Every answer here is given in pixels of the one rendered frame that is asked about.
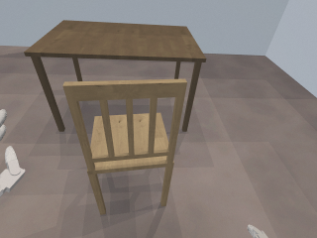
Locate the right robot hand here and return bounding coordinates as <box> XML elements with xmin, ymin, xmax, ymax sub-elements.
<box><xmin>247</xmin><ymin>224</ymin><xmax>268</xmax><ymax>238</ymax></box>

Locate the chair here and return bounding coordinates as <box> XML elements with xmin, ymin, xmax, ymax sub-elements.
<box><xmin>62</xmin><ymin>78</ymin><xmax>187</xmax><ymax>215</ymax></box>

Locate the table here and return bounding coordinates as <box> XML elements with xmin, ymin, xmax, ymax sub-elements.
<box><xmin>24</xmin><ymin>20</ymin><xmax>207</xmax><ymax>132</ymax></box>

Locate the left robot hand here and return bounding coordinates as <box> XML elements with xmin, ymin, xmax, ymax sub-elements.
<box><xmin>0</xmin><ymin>109</ymin><xmax>25</xmax><ymax>197</ymax></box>

